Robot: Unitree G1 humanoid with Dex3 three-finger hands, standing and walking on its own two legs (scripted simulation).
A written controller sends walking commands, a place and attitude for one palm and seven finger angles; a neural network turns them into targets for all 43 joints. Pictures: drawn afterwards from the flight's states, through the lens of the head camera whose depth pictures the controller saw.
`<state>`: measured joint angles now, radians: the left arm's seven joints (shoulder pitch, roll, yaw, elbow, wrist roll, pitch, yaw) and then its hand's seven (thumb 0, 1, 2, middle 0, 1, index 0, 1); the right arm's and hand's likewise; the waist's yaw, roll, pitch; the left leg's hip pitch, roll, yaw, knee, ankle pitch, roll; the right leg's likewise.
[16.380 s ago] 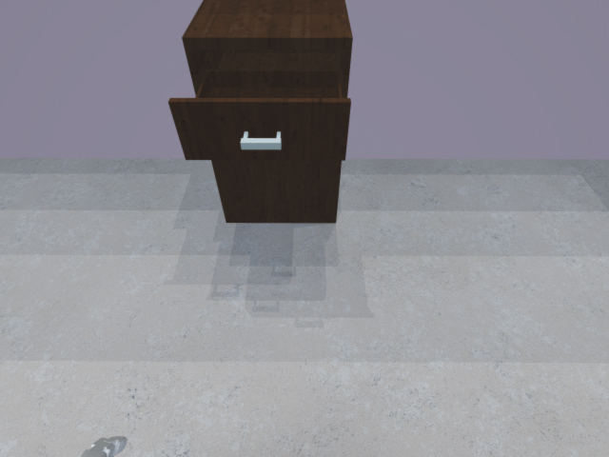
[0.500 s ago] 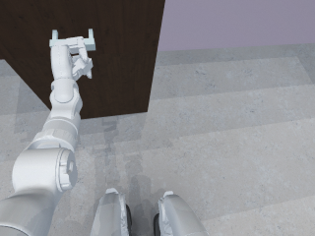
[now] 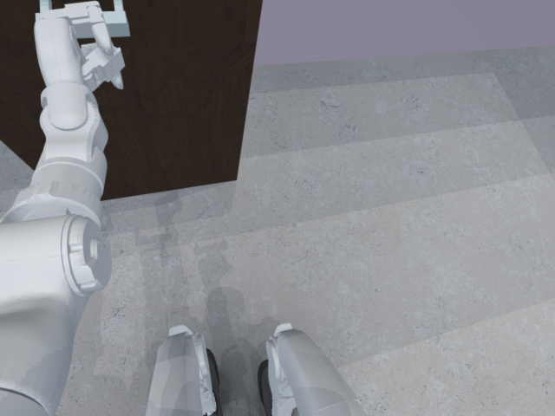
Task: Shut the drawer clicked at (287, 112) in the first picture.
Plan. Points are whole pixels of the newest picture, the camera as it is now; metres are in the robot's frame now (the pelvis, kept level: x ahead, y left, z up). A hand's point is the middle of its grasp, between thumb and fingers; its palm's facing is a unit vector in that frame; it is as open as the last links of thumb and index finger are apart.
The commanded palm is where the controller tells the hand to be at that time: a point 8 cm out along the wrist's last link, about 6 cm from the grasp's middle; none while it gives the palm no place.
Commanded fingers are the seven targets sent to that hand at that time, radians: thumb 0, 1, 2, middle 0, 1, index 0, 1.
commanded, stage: push the drawer shut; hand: left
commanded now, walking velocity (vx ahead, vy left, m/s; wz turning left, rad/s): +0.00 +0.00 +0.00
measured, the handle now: (83, 13) +0.65 +0.18 +0.06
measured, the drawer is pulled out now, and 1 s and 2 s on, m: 0.01 0.00 0.00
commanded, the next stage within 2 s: pull the fist back off the drawer in 0.46 s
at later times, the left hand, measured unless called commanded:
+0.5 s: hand (101, 46) +0.60 +0.16 +0.06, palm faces +0.12 -0.99 -0.04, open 3.0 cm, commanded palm +0.64 +0.15 +0.06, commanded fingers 0.00 0.90 0.90 -1.40 -1.60 -1.40 -1.60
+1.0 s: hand (99, 46) +0.60 +0.16 +0.06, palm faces +0.12 -0.99 -0.03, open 3.0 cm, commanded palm +0.59 +0.14 +0.06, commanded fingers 0.00 0.90 0.90 -1.40 -1.60 -1.40 -1.60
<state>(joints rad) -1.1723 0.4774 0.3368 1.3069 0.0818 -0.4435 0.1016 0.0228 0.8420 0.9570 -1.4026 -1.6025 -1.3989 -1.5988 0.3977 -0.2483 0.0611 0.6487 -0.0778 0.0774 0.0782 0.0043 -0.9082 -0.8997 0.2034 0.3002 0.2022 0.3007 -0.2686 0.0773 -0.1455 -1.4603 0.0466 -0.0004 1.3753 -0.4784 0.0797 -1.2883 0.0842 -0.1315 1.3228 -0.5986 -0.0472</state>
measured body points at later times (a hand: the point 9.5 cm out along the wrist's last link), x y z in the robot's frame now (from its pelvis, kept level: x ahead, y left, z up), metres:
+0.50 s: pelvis -0.02 +0.00 -0.02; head +0.18 +0.06 +0.38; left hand +0.58 +0.21 +0.06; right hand -0.06 -0.25 -0.10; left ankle +0.07 +0.08 -0.59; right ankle +0.01 -0.10 -0.59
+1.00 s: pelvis -0.03 +0.01 -0.02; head +0.18 +0.07 +0.38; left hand +0.58 +0.21 +0.06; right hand -0.09 -0.23 -0.09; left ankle +0.07 +0.08 -0.59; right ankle +0.01 -0.10 -0.59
